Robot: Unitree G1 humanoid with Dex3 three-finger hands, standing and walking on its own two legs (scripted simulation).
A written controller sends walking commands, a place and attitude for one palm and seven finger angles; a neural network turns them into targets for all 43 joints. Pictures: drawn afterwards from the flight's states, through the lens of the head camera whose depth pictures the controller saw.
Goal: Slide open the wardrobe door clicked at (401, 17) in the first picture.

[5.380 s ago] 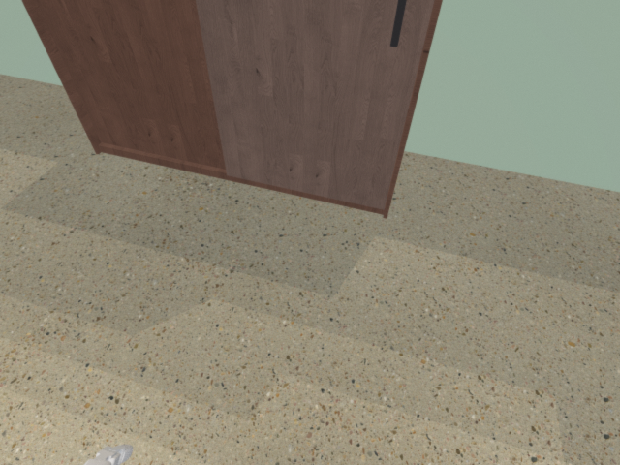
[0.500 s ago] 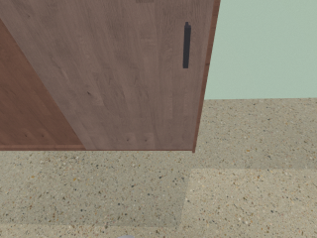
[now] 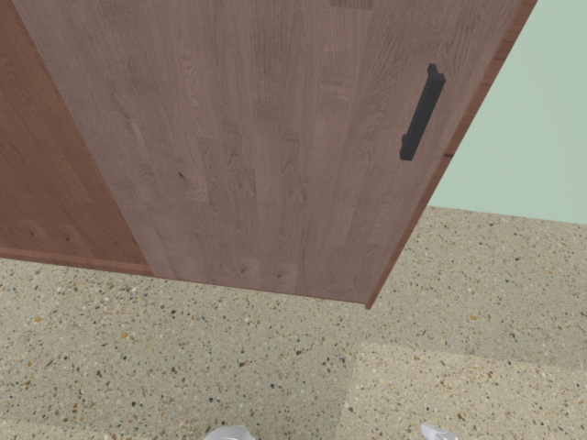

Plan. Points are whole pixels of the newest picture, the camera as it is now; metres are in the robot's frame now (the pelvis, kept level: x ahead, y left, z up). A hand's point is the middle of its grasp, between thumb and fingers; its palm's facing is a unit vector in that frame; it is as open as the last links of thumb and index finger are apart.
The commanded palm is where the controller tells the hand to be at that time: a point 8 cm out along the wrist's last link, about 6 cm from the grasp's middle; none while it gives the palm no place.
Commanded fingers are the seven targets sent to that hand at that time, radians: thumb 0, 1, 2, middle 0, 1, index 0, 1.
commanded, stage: take the last steps up to it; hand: right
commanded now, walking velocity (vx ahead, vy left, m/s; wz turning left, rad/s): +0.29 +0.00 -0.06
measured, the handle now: (418, 114) +0.63 -0.15 +0.11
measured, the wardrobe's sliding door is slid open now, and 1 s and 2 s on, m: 0.00 0.00 0.00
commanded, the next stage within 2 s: come to a stop and stand still in 0.36 s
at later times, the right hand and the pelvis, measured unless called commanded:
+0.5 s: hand out of the picture +0.07 -0.17 -0.17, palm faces +0.12 +0.99 -0.11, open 7.3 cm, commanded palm none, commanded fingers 0.00 -0.90 -0.90 0.20 0.30 0.20 0.30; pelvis +0.17 -0.03 +0.00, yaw +0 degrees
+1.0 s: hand (409, 382) +0.25 -0.17 -0.15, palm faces -0.02 +0.96 -0.30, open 7.3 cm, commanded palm none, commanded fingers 0.00 -0.90 -0.90 0.20 0.30 0.20 0.30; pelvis +0.17 +0.03 +0.00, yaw +2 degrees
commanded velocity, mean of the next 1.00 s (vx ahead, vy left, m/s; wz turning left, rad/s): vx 0.01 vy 0.03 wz -0.02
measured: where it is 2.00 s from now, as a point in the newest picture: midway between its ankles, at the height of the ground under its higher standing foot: outside the picture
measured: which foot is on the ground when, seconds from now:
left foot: down 0.00-0.44, up 0.46-0.92, down 0.94-1.00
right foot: up 0.00-0.42, down 0.44-0.96, up 0.98-1.00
